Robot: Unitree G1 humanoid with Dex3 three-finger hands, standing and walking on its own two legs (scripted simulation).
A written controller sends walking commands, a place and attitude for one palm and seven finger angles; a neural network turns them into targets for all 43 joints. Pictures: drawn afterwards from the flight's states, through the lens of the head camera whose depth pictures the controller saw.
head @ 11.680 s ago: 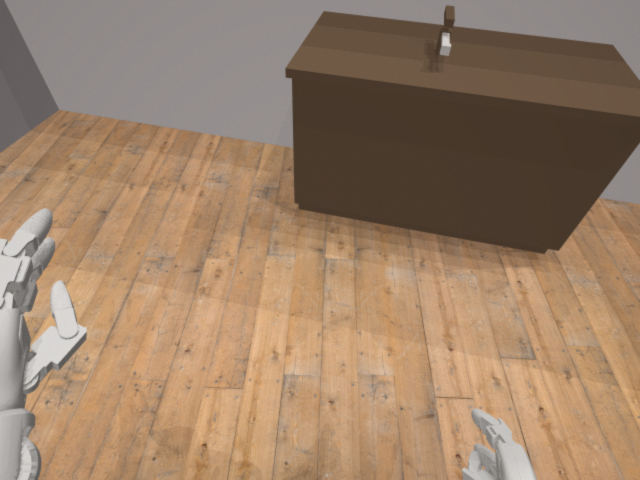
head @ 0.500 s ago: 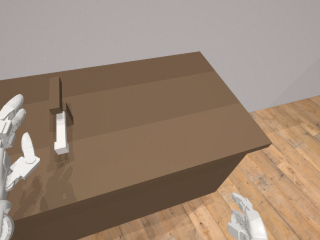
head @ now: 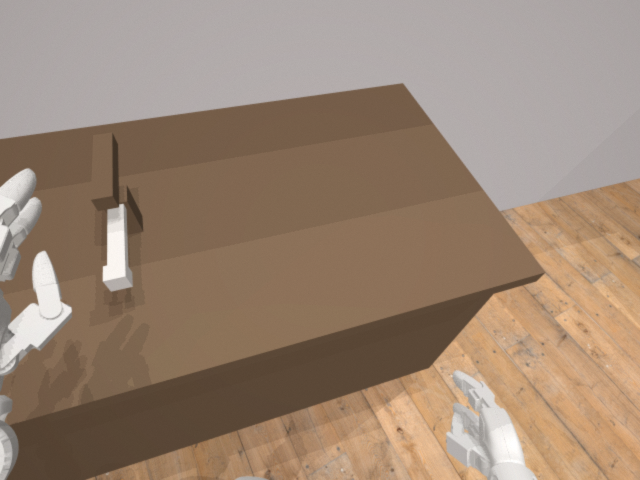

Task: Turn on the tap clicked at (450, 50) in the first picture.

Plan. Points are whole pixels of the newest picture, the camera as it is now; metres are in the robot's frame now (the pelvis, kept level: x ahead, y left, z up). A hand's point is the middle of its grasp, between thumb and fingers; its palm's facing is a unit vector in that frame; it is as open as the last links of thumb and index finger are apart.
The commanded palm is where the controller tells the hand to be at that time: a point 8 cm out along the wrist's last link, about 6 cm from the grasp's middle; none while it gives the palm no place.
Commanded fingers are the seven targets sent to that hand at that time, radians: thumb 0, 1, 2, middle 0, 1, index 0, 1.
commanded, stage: shuffle to correct the standing spot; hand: left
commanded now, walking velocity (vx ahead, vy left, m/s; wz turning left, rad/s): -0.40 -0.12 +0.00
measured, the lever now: (118, 276) +0.34 +0.31 +0.00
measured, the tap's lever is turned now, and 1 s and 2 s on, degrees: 0 0 0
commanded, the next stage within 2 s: come to a stop and stand still in 0.16 s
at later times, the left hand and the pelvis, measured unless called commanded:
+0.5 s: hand (54, 354) +0.18 +0.24 +0.16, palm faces +0.37 -0.83 -0.42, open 7.4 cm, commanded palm +0.13 +0.27 +0.17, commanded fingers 0.00 0.90 0.90 -0.20 -0.30 -0.20 -0.30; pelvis -0.03 -0.01 -0.01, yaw +0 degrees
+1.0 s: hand (77, 297) +0.23 +0.25 +0.16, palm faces +0.37 -0.85 -0.38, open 7.4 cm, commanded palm +0.18 +0.28 +0.17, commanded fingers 0.00 0.90 0.90 -0.20 -0.30 -0.20 -0.30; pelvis +0.02 +0.00 +0.00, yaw +0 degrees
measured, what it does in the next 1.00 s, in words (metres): stands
